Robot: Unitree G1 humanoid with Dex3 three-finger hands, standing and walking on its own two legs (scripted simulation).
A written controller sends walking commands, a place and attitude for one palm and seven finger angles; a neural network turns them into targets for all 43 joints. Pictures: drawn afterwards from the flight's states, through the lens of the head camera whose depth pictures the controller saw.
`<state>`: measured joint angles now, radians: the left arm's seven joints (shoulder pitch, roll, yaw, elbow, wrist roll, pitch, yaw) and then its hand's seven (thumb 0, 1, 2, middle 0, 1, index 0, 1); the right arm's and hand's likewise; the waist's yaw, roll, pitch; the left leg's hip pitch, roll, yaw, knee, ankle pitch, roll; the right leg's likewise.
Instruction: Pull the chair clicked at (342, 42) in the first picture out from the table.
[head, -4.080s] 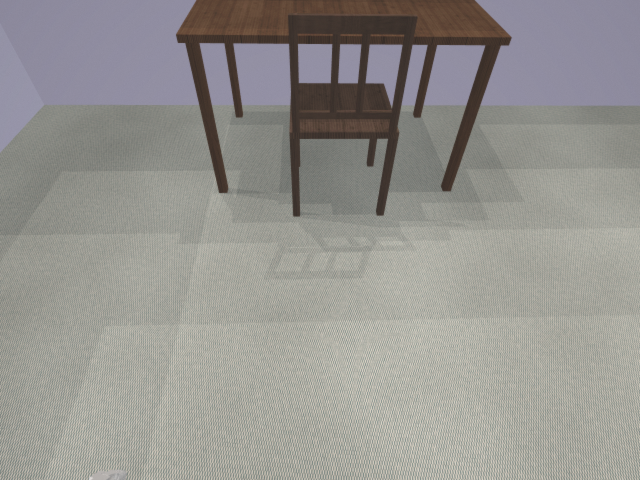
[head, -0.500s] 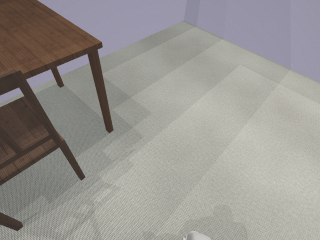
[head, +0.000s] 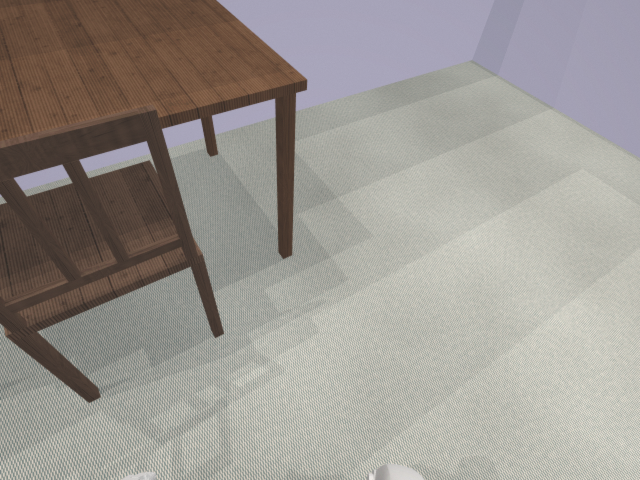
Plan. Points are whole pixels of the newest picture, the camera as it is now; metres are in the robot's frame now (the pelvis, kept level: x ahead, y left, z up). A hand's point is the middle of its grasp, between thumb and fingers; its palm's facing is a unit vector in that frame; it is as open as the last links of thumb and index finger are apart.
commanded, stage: turn to face it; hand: left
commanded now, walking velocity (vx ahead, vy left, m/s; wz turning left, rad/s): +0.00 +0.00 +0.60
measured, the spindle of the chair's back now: (43, 234) +0.52 +0.51 -0.09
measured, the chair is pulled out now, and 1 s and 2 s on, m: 0.00 0.00 0.00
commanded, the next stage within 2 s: take the last steps up to it in 0.82 s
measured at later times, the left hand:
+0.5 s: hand out of the picture -0.01 +0.16 -0.13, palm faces +0.33 -0.90 -0.30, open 7.4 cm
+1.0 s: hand out of the picture -0.11 +0.18 -0.15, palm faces +0.51 -0.82 -0.25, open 7.4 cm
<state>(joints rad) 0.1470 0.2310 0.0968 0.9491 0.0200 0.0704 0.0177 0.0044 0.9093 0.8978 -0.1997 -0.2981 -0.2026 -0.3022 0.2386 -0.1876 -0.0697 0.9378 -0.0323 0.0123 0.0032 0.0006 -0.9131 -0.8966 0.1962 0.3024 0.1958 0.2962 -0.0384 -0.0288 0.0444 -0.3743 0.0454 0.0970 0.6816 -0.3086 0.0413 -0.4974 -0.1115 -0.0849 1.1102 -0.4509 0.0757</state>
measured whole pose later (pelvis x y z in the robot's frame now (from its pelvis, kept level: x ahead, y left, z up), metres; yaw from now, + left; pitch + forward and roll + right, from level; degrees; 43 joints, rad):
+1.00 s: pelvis -0.05 -0.03 +0.02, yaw +29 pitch -1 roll +0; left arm 0.22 0.25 0.06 0.97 0.01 0.06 0.01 0.01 0.91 0.90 -0.20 -0.30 -0.20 -0.30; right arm 0.16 -0.19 -0.03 0.95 -0.02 0.03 0.00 0.00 -0.91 -0.90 0.20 0.30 0.20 0.30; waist 0.02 -0.02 0.07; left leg -0.18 -0.01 0.02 0.45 -0.24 0.03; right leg -0.39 -0.08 -0.04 0.89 -0.43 0.07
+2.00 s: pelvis +0.18 +0.09 +0.00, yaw +30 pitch -1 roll +1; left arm 0.18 0.18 0.06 1.00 0.03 -0.04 -0.01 0.00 0.91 0.90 -0.19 -0.30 -0.20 -0.30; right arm 0.34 -0.14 -0.04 1.10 -0.02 -0.02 0.00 0.00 -0.92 -0.90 0.20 0.30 0.20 0.30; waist -0.02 0.02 0.04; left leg -0.14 0.06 0.13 0.62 -0.44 0.00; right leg -0.36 -0.06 -0.10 0.60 -0.19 -0.03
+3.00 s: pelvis +0.20 +0.08 +0.01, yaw +29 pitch -1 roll +0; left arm 0.30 0.19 0.01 0.98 0.01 0.01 0.02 0.01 0.90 0.90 -0.20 -0.30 -0.20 -0.30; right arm 0.34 -0.17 -0.02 1.02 -0.02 0.02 0.00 0.00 -0.91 -0.90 0.20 0.30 0.20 0.30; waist -0.02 0.00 0.01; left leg -0.33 0.03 0.02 0.54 -0.19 -0.01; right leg -0.24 -0.02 -0.02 0.57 -0.32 0.01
